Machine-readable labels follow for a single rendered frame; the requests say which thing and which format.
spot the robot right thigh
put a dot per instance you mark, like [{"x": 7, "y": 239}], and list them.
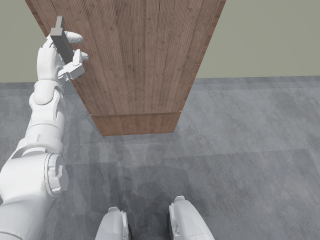
[{"x": 186, "y": 218}]

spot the handle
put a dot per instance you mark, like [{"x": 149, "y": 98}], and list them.
[{"x": 61, "y": 42}]

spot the robot left thigh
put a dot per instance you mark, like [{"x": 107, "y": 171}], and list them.
[{"x": 114, "y": 226}]

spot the robot left hand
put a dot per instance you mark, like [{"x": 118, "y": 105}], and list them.
[{"x": 50, "y": 63}]

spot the robot left forearm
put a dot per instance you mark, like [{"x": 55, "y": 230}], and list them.
[{"x": 45, "y": 131}]

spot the robot left upper arm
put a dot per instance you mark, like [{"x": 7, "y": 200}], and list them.
[{"x": 29, "y": 187}]

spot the robot thigh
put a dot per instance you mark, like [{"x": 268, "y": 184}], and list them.
[
  {"x": 186, "y": 218},
  {"x": 114, "y": 226}
]

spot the cupboard door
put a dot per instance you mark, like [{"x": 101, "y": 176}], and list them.
[{"x": 142, "y": 53}]

